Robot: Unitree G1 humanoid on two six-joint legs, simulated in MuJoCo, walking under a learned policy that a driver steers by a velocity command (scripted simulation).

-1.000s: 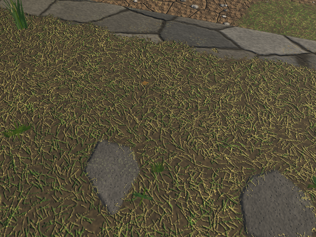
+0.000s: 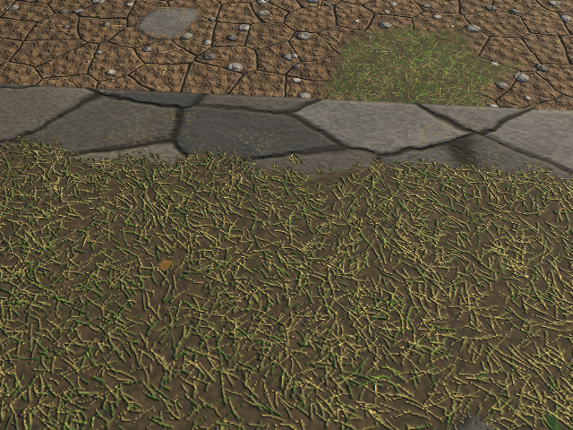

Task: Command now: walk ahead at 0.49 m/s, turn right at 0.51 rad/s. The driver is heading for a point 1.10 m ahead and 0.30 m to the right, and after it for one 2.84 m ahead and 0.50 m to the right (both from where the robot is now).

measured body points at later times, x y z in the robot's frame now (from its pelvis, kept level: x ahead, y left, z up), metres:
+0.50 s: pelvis +0.20 -0.08 -0.01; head +0.25 -0.12 +0.43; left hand +0.40 +0.15 -0.10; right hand +0.28 -0.39 -0.13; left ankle +0.25 +0.09 -0.66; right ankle +0.26 -0.16 -0.74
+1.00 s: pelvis +0.27 -0.06 -0.01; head +0.28 -0.06 +0.44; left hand +0.50 +0.12 -0.12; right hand +0.29 -0.34 -0.12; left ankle +0.32 +0.06 -0.74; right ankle +0.26 -0.17 -0.74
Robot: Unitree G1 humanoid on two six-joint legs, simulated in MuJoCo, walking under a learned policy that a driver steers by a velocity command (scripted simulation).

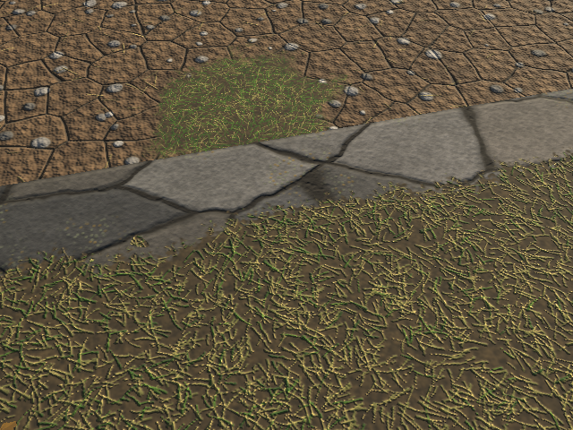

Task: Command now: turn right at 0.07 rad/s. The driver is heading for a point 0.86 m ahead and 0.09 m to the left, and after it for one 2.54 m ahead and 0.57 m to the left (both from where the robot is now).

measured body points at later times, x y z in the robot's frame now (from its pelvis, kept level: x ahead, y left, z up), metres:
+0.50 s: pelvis +0.03 +0.01 -0.01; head +0.02 +0.01 +0.44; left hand +0.16 +0.25 -0.11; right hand +0.13 -0.24 -0.12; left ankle +0.00 +0.13 -0.73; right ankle +0.03 -0.10 -0.73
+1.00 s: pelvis +0.20 +0.01 +0.00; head +0.24 +0.00 +0.45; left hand +0.17 +0.27 -0.12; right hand +0.44 -0.20 -0.08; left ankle +0.38 +0.14 -0.70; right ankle +0.05 -0.10 -0.73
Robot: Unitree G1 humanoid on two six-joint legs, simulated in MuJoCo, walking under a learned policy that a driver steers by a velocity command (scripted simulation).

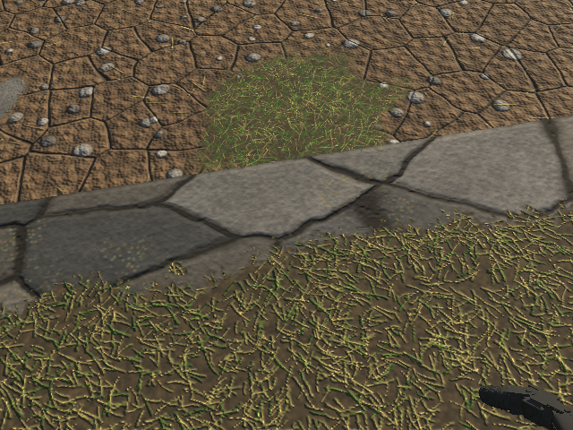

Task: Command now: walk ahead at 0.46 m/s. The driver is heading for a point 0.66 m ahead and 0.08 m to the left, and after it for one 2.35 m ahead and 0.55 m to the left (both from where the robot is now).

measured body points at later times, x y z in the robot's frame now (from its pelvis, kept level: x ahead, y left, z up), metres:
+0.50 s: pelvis +0.27 +0.04 +0.01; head +0.29 +0.04 +0.46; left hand +0.46 +0.28 -0.08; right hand +0.28 -0.23 -0.11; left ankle +0.20 +0.12 -0.73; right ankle +0.46 -0.14 -0.68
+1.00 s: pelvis +0.53 -0.01 +0.01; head +0.56 -0.02 +0.46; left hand +0.58 +0.26 -0.11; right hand +0.70 -0.27 -0.10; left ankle +0.68 +0.14 -0.69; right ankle +0.50 -0.10 -0.73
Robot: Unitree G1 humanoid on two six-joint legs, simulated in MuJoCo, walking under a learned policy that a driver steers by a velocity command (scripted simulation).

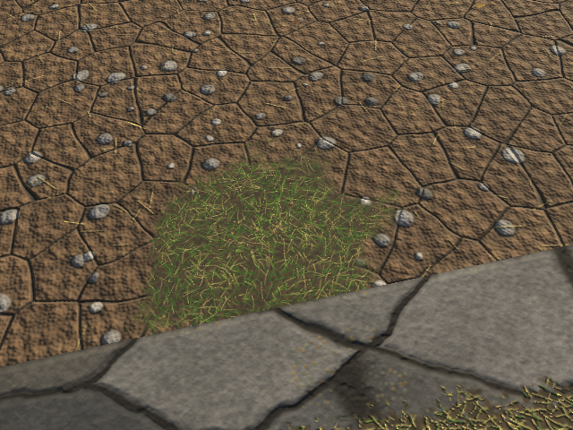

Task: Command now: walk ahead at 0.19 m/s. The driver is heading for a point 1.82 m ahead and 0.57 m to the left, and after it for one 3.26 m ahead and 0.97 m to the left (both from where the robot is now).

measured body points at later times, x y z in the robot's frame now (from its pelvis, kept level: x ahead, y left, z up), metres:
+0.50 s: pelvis +0.10 +0.02 -0.01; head +0.11 +0.01 +0.44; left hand +0.15 +0.28 -0.15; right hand +0.23 -0.23 -0.14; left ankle +0.17 +0.13 -0.75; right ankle +0.09 -0.12 -0.75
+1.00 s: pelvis +0.13 +0.00 -0.01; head +0.14 +0.00 +0.44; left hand +0.15 +0.25 -0.16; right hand +0.21 -0.25 -0.16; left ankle +0.17 +0.13 -0.75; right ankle +0.09 -0.12 -0.75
